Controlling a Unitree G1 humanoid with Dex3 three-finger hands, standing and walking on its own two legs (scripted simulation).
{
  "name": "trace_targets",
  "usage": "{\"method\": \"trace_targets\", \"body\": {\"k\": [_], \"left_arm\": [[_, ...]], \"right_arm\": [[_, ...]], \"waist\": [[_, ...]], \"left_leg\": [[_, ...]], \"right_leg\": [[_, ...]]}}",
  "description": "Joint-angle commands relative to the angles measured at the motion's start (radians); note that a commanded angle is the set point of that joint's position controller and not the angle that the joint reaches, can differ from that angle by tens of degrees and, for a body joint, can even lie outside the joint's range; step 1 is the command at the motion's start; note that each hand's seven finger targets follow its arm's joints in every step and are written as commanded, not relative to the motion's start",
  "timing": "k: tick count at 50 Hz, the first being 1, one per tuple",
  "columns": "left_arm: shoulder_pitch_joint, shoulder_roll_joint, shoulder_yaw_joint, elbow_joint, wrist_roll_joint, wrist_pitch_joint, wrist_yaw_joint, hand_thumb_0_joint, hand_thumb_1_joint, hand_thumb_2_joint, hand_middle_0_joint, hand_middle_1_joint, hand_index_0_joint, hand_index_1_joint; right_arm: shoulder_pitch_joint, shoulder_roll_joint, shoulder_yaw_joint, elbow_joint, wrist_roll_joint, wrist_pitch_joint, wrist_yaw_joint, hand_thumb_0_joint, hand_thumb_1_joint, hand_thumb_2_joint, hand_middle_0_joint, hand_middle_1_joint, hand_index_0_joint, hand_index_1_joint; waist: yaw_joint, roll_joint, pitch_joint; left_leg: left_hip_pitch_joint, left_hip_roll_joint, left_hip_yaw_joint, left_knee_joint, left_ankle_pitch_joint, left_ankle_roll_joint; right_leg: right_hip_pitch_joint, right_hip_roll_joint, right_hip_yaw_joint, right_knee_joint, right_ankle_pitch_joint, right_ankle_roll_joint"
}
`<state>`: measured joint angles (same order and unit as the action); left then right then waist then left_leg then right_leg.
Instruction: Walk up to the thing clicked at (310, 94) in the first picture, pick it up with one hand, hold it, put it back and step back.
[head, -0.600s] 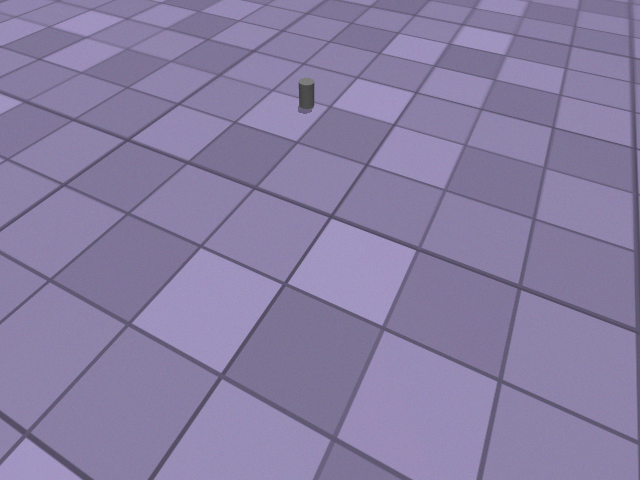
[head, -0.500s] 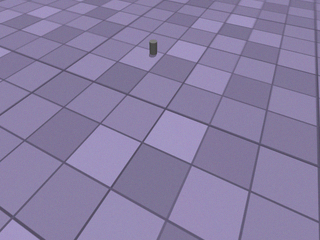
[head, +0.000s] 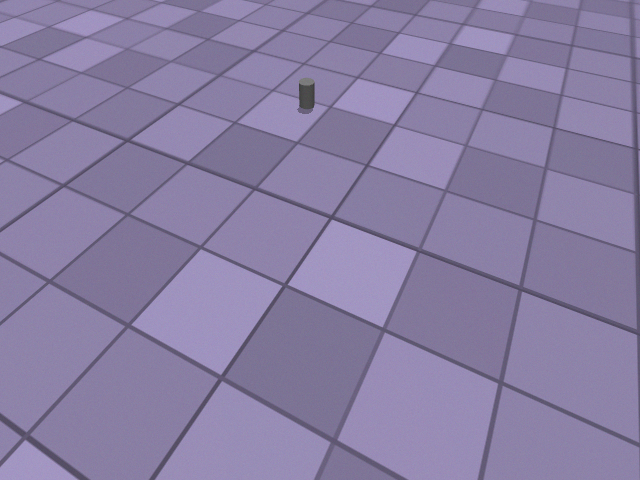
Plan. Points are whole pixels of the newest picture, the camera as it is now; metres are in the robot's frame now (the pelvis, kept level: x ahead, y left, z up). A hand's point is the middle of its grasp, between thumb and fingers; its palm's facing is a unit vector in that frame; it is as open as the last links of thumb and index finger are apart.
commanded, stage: stand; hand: left
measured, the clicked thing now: (306, 93) +2.19 +0.02 -0.71
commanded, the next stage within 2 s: walk up in 0.52 s
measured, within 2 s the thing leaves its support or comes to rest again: neither
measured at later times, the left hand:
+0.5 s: hand out of the picture +0.08 +0.25 -0.15, palm faces -0.02 -0.94 -0.35, open 7.4 cm
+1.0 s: hand (121, 410) +0.26 +0.30 -0.16, palm faces -0.11 -0.93 -0.34, open 7.4 cm
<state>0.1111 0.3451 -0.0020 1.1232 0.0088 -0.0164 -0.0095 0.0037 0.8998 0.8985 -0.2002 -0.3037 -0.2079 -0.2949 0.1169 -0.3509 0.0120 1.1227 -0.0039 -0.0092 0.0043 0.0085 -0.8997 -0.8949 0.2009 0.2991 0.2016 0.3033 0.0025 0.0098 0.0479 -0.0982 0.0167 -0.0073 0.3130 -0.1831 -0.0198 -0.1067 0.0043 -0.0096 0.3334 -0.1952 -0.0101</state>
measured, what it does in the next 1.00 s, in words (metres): walks ahead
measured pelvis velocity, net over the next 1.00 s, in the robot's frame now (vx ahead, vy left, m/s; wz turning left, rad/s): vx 0.15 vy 0.02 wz -0.04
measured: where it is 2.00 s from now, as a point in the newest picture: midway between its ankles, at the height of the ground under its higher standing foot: (308, 315)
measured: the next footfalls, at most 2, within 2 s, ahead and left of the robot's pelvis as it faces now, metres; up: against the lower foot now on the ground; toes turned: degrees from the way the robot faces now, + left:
right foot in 1.10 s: +0.43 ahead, -0.10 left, +0.00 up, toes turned -6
left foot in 1.58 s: +0.69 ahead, +0.17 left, +0.00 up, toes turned +1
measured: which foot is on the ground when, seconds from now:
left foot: down 0.00-1.00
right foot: down 0.00-0.78, up 0.80-1.00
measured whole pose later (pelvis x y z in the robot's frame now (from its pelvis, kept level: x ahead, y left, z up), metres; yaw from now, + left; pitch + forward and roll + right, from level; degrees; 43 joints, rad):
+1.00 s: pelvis +0.15 +0.02 -0.02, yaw -2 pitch +0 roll +1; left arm 0.18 0.47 0.05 0.97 0.01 -0.02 -0.10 0.01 0.90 0.90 -0.20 -0.30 -0.20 -0.29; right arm 0.33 -0.41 -0.07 0.95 -0.02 -0.09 0.05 0.01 -0.90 -0.89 0.20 0.30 0.20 0.30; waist -0.02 -0.05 0.04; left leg 0.10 0.00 0.09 0.30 -0.38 0.01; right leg -0.52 -0.04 0.00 0.78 -0.27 -0.01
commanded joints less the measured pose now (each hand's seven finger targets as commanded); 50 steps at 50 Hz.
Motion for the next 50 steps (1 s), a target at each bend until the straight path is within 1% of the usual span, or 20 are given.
{"method": "trace_targets", "body": {"k": [1,25,26,27,28,30,32,34,36,37,38,39,40,41,42,43,44,46,48,50], "left_arm": [[-0.039,0.214,0.038,-0.058,-0.002,-0.018,0.019,0.0,0.9,0.9,-0.2,-0.3,-0.2,-0.3],[-0.038,0.211,0.039,-0.054,-0.002,-0.02,0.022,0.0,0.9,0.9,-0.2,-0.3,-0.2,-0.3],[0.024,0.353,0.121,-0.13,0.019,-0.036,-0.02,0.0,0.9,0.9,-0.2,-0.3,-0.2,-0.3],[0.007,0.337,0.125,-0.129,0.029,-0.037,-0.036,0.0,0.9,0.9,-0.2,-0.3,-0.2,-0.3],[-0.015,0.314,0.127,-0.156,0.032,-0.044,-0.047,0.0,0.9,0.9,-0.2,-0.3,-0.2,-0.3],[0.02,0.292,0.13,-0.164,0.027,-0.055,-0.054,0.0,0.9,0.9,-0.2,-0.3,-0.2,-0.3],[0.077,0.34,0.141,-0.163,0.026,-0.062,-0.057,0.0,0.9,0.9,-0.2,-0.3,-0.2,-0.3],[0.086,0.378,0.152,-0.188,0.033,-0.059,-0.062,0.0,0.9,0.9,-0.2,-0.3,-0.2,-0.3],[0.063,0.377,0.147,-0.21,0.032,-0.054,-0.066,0.0,0.9,0.9,-0.2,-0.3,-0.2,-0.3],[0.024,0.363,0.14,-0.226,0.024,-0.048,-0.068,0.0,0.9,0.9,-0.2,-0.3,-0.2,-0.3],[-0.017,0.322,0.123,-0.241,0.018,-0.04,-0.07,0.0,0.9,0.9,-0.2,-0.3,-0.2,-0.3],[-0.099,0.257,0.101,-0.285,0.008,-0.04,-0.07,0.0,0.9,0.9,-0.2,-0.3,-0.2,-0.3],[-0.167,0.225,0.093,-0.316,0.006,-0.053,-0.061,0.0,0.9,0.9,-0.2,-0.3,-0.2,-0.3],[-0.191,0.276,0.089,-0.321,0.014,-0.059,-0.047,0.0,0.9,0.9,-0.2,-0.3,-0.2,-0.3],[-0.164,0.285,0.079,-0.294,0.003,-0.065,-0.045,0.0,0.9,0.9,-0.2,-0.3,-0.2,-0.3],[-0.11,0.281,0.084,-0.271,-0.01,-0.065,-0.051,0.0,0.9,0.9,-0.2,-0.3,-0.2,-0.3],[-0.052,0.285,0.081,-0.258,-0.012,-0.058,-0.057,0.0,0.9,0.9,-0.2,-0.3,-0.2,-0.3],[-0.05,0.267,0.076,-0.266,-0.01,-0.044,-0.081,0.0,0.9,0.9,-0.2,-0.3,-0.2,-0.3],[-0.139,0.252,0.071,-0.312,-0.006,-0.04,-0.095,0.0,0.9,0.9,-0.2,-0.3,-0.2,-0.3],[-0.171,0.239,0.07,-0.324,-0.002,-0.042,-0.101,0.0,0.9,0.9,-0.2,-0.3,-0.2,-0.3]], "right_arm": [[-0.037,-0.204,-0.044,-0.058,-0.004,-0.027,-0.017,0.0,-0.9,-0.9,0.2,0.3,0.2,0.3],[-0.039,-0.206,-0.044,-0.061,-0.004,-0.022,-0.017,0.0,-0.9,-0.9,0.2,0.3,0.2,0.3],[0.023,-0.327,-0.124,-0.134,-0.027,-0.052,0.01,0.0,-0.9,-0.9,0.2,0.3,0.2,0.3],[0.003,-0.33,-0.133,-0.131,-0.041,-0.056,0.026,0.0,-0.9,-0.9,0.2,0.3,0.2,0.3],[-0.009,-0.314,-0.135,-0.154,-0.042,-0.06,0.035,0.0,-0.9,-0.9,0.2,0.3,0.2,0.3],[-0.073,-0.269,-0.134,-0.196,-0.041,-0.071,0.046,0.0,-0.9,-0.9,0.2,0.3,0.2,0.3],[-0.09,-0.244,-0.128,-0.223,-0.034,-0.081,0.05,0.0,-0.9,-0.9,0.2,0.3,0.2,0.3],[-0.095,-0.253,-0.129,-0.24,-0.033,-0.085,0.059,0.0,-0.9,-0.9,0.2,0.3,0.2,0.3],[-0.062,-0.264,-0.137,-0.24,-0.031,-0.094,0.067,0.0,-0.9,-0.9,0.2,0.3,0.2,0.3],[0.004,-0.267,-0.143,-0.222,-0.031,-0.101,0.064,0.0,-0.9,-0.9,0.2,0.3,0.2,0.3],[0.087,-0.28,-0.155,-0.195,-0.031,-0.11,0.057,0.0,-0.9,-0.9,0.2,0.3,0.2,0.3],[0.268,-0.348,-0.186,-0.149,-0.044,-0.118,0.04,0.0,-0.9,-0.9,0.2,0.3,0.2,0.3],[0.339,-0.448,-0.208,-0.142,-0.053,-0.124,0.033,0.0,-0.9,-0.9,0.2,0.3,0.2,0.3],[0.326,-0.425,-0.207,-0.164,-0.029,-0.122,0.03,0.0,-0.9,-0.9,0.2,0.3,0.2,0.3],[0.299,-0.358,-0.185,-0.177,-0.024,-0.12,0.022,0.0,-0.9,-0.9,0.2,0.3,0.2,0.3],[0.256,-0.33,-0.172,-0.188,-0.025,-0.116,0.017,0.0,-0.9,-0.9,0.2,0.3,0.2,0.3],[0.211,-0.313,-0.166,-0.214,-0.019,-0.11,0.013,0.0,-0.9,-0.9,0.2,0.3,0.2,0.3],[0.159,-0.307,-0.154,-0.245,-0.01,-0.104,0.019,0.0,-0.9,-0.9,0.2,0.3,0.2,0.3],[0.151,-0.321,-0.154,-0.261,-0.01,-0.102,0.024,0.0,-0.9,-0.9,0.2,0.3,0.2,0.3],[0.162,-0.327,-0.153,-0.265,-0.008,-0.103,0.027,0.0,-0.9,-0.9,0.2,0.3,0.2,0.3]], "waist": [[0.004,-0.007,-0.077],[0.0,-0.01,-0.077],[0.005,-0.044,-0.21],[0.008,-0.015,-0.127],[0.008,0.005,-0.065],[0.048,-0.035,0.028],[0.068,-0.135,0.036],[0.078,-0.185,0.06],[0.054,-0.173,0.075],[0.009,-0.148,0.07],[-0.045,-0.063,0.03],[-0.155,0.159,-0.049],[-0.194,0.281,0.022],[-0.168,0.085,0.06],[-0.131,-0.05,0.042],[-0.092,-0.002,0.027],[-0.06,0.034,-0.008],[-0.046,0.101,0.022],[-0.061,0.146,0.097],[-0.06,0.137,0.087]], "left_leg": [[0.015,0.112,-0.085,-0.035,0.165,0.041],[0.019,0.113,-0.085,-0.03,0.171,0.041],[0.024,0.099,-0.095,0.085,-0.412,0.116],[-0.085,0.107,-0.113,0.109,-0.538,0.127],[-0.174,0.122,-0.137,0.129,-0.52,0.134],[-0.304,0.12,-0.13,0.181,-0.395,0.121],[-0.429,0.042,0.012,0.29,-0.246,0.07],[-0.488,0.048,0.004,0.343,-0.318,0.044],[-0.388,0.057,-0.009,0.244,-0.326,0.055],[-0.246,0.058,0.003,0.137,-0.247,0.052],[-0.007,0.051,-0.001,0.022,-0.215,0.062],[0.332,0.169,-0.266,-0.1,-0.412,0.127],[0.505,0.386,-0.592,-0.183,-0.429,0.207],[0.462,0.453,-0.579,-0.142,-0.181,0.26],[0.43,0.367,-0.403,-0.074,0.072,0.194],[0.431,0.304,-0.266,-0.041,0.209,0.156],[0.395,0.255,-0.169,-0.043,0.236,0.129],[0.233,0.193,-0.055,-0.102,0.209,0.131],[0.137,0.191,-0.024,-0.144,0.193,0.146],[0.085,0.178,-0.002,-0.147,0.195,0.138]], "right_leg": [[0.008,-0.133,0.099,-0.051,0.175,-0.022],[0.019,-0.137,0.099,-0.067,0.194,-0.018],[0.005,-0.098,0.138,0.03,-0.374,-0.058],[-0.08,-0.128,0.19,0.051,-0.527,-0.079],[-0.116,-0.155,0.236,0.079,-0.539,-0.097],[-0.126,-0.191,0.322,0.062,-0.513,-0.132],[0.014,-0.268,0.443,-0.074,-0.57,-0.184],[0.042,-0.339,0.532,-0.165,-0.598,-0.238],[-0.021,-0.306,0.456,-0.122,-0.528,-0.223],[-0.106,-0.262,0.352,-0.041,-0.479,-0.182],[-0.234,-0.166,0.205,0.089,-0.405,-0.122],[-0.532,-0.028,0.041,0.445,-0.249,-0.045],[-0.892,0.092,0.012,0.699,-0.366,-0.02],[-0.9,-0.004,0.153,0.733,-0.32,-0.025],[-0.84,-0.026,0.177,0.722,-0.236,-0.028],[-0.805,-0.032,0.152,0.714,-0.189,-0.028],[-0.733,-0.046,0.116,0.665,-0.151,-0.023],[-0.601,-0.043,0.036,0.519,-0.086,-0.003],[-0.535,-0.059,-0.025,0.35,-0.034,0.001],[-0.42,-0.038,-0.073,0.244,0.064,-0.02]]}}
